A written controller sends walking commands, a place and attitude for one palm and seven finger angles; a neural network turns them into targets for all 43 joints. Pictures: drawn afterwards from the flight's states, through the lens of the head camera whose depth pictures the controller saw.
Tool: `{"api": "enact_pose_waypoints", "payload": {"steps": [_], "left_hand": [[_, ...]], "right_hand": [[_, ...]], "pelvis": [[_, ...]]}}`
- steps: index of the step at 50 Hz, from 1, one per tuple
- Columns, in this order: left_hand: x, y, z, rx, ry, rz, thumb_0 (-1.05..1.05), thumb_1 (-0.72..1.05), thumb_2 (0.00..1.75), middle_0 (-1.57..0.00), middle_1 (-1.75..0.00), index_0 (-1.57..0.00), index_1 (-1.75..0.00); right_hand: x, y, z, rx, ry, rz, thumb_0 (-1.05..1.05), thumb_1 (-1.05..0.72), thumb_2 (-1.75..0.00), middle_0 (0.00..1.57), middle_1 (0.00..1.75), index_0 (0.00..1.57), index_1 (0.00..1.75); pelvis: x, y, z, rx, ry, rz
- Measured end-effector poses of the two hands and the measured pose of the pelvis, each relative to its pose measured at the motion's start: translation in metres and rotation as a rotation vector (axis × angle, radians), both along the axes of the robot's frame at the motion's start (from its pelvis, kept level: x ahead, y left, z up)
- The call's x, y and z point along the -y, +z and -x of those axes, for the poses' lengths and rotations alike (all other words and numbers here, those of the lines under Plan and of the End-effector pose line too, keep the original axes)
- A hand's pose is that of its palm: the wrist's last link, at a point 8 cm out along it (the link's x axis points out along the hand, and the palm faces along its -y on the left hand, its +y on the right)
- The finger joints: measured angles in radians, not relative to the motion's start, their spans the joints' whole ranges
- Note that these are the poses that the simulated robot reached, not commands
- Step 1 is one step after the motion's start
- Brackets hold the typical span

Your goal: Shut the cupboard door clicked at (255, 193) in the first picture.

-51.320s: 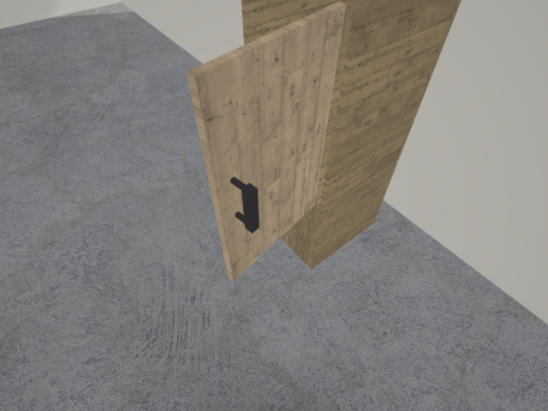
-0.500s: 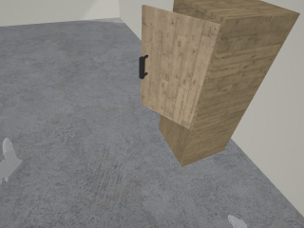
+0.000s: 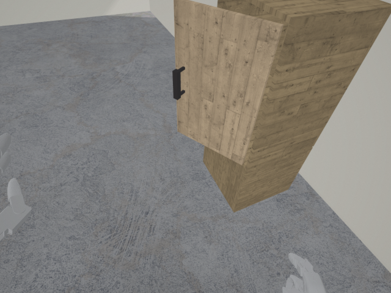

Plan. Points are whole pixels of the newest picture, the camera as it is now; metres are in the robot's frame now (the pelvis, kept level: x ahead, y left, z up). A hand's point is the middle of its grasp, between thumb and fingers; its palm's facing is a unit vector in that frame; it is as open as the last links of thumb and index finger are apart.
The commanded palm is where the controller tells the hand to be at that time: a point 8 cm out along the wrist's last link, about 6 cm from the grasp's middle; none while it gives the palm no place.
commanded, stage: stop stepping back and stand still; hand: left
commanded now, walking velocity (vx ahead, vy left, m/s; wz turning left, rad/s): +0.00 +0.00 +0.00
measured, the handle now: (179, 82) +0.87 +0.11 -0.04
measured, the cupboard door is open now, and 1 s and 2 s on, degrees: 31 31 31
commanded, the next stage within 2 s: let the arm hang, fingers relaxed in 0.06 s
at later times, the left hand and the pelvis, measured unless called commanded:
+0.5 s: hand out of the picture +0.01 +0.19 -0.18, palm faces +0.04 -0.98 -0.17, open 6.9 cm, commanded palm none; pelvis -0.03 +0.01 +0.00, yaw +1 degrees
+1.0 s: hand out of the picture -0.06 +0.19 -0.17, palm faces +0.02 -0.98 -0.18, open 7.4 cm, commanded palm none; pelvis -0.03 +0.02 +0.01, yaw +0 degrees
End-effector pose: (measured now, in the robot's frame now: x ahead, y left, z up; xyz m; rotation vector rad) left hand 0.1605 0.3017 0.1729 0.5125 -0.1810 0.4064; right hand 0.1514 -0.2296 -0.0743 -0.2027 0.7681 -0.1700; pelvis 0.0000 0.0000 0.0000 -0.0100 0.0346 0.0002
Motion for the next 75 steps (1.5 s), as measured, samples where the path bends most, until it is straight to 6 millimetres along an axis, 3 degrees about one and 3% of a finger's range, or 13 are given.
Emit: {"api": "enact_pose_waypoints", "payload": {"steps": [9, 11, 13, 15, 18, 20, 22, 24, 31, 37, 42, 58, 75], "left_hand": [[-0.003, -0.006, 0.001, -0.016, -0.025, -0.007, 0.01, 0.89, 0.90, -0.21, -0.30, -0.21, -0.31], [-0.006, -0.044, -0.008, -0.172, -0.033, 0.043, 0.01, 0.89, 0.90, -0.21, -0.30, -0.20, -0.31], [-0.007, -0.102, -0.011, -0.402, -0.019, 0.139, 0.00, 0.90, 0.90, -0.20, -0.30, -0.20, -0.31], [0.002, -0.164, 0.001, -0.649, -0.003, 0.237, 0.00, 0.90, 0.90, -0.20, -0.30, -0.20, -0.30], [0.029, -0.243, 0.044, -0.980, 0.003, 0.373, 0.01, 0.90, 0.90, -0.20, -0.30, -0.20, -0.30], [0.053, -0.281, 0.081, -1.160, 0.002, 0.459, 0.01, 0.91, 0.90, -0.20, -0.30, -0.20, -0.30], [0.072, -0.306, 0.119, -1.291, 0.028, 0.548, 0.01, 0.92, 0.90, -0.20, -0.30, -0.20, -0.30], [0.068, -0.316, 0.146, -1.341, 0.110, 0.591, -0.02, 0.99, 0.90, -0.21, -0.30, -0.20, -0.30], [0.058, -0.318, 0.230, -1.570, 0.229, 0.619, -0.01, 0.97, 0.90, -0.21, -0.30, -0.20, -0.30], [0.053, -0.308, 0.261, -1.657, 0.282, 0.607, 0.00, 0.93, 0.90, -0.20, -0.30, -0.20, -0.30], [0.053, -0.307, 0.256, -1.639, 0.273, 0.598, 0.00, 0.92, 0.90, -0.20, -0.30, -0.20, -0.30], [0.066, -0.316, 0.193, -1.493, 0.147, 0.602, 0.00, 0.91, 0.90, -0.20, -0.30, -0.20, -0.30], [0.039, -0.308, 0.194, -1.540, 0.204, 0.546, 0.00, 0.91, 0.90, -0.20, -0.30, -0.20, -0.30]], "right_hand": [[0.004, -0.003, 0.016, -0.020, -0.011, 0.000, 0.01, -0.91, -0.89, 0.20, 0.30, 0.20, 0.30], [0.006, -0.013, 0.019, -0.038, 0.046, -0.005, 0.01, -0.90, -0.89, 0.20, 0.30, 0.20, 0.30], [0.009, -0.025, 0.024, -0.077, 0.074, -0.002, 0.01, -0.90, -0.89, 0.20, 0.30, 0.20, 0.30], [0.012, -0.033, 0.033, -0.121, 0.073, 0.000, 0.01, -0.90, -0.89, 0.20, 0.30, 0.20, 0.30], [0.013, -0.040, 0.057, -0.200, 0.048, 0.003, 0.01, -0.91, -0.89, 0.20, 0.30, 0.20, 0.30], [0.012, -0.042, 0.078, -0.274, 0.030, 0.007, 0.01, -0.91, -0.89, 0.20, 0.30, 0.20, 0.30], [0.010, -0.043, 0.102, -0.360, 0.011, 0.012, 0.01, -0.91, -0.89, 0.20, 0.30, 0.20, 0.30], [0.008, -0.045, 0.127, -0.455, -0.002, 0.015, 0.01, -0.91, -0.89, 0.20, 0.30, 0.20, 0.30], [-0.006, -0.052, 0.191, -0.669, -0.069, -0.019, 0.01, -0.91, -0.89, 0.20, 0.30, 0.20, 0.30], [-0.020, -0.060, 0.209, -0.701, -0.103, -0.065, 0.01, -0.91, -0.89, 0.20, 0.30, 0.20, 0.30], [-0.029, -0.065, 0.205, -0.678, -0.108, -0.091, 0.01, -0.91, -0.89, 0.20, 0.30, 0.20, 0.30], [-0.030, -0.061, 0.184, -0.592, -0.118, -0.084, 0.01, -0.91, -0.89, 0.20, 0.30, 0.20, 0.30], [-0.014, -0.058, 0.187, -0.640, -0.129, -0.050, 0.01, -0.91, -0.89, 0.20, 0.30, 0.20, 0.30]], "pelvis": [[-0.003, 0.000, 0.005, 0.005, 0.005, 0.006], [-0.008, -0.003, 0.011, 0.007, 0.014, 0.007], [-0.013, -0.005, 0.017, 0.010, 0.019, 0.006], [-0.016, -0.007, 0.022, 0.017, 0.020, 0.003], [-0.015, -0.006, 0.027, 0.029, 0.017, -0.003], [-0.014, -0.004, 0.029, 0.036, 0.015, -0.006], [-0.012, -0.002, 0.029, 0.040, 0.017, -0.005], [-0.009, 0.000, 0.029, 0.040, 0.024, -0.001], [-0.011, 0.005, 0.028, 0.047, 0.022, 0.007], [-0.017, 0.007, 0.028, 0.057, 0.008, 0.004], [-0.020, 0.007, 0.028, 0.063, 0.000, 0.001], [-0.023, 0.008, 0.025, 0.064, -0.010, -0.005], [-0.024, 0.009, 0.018, 0.058, -0.013, -0.007]]}}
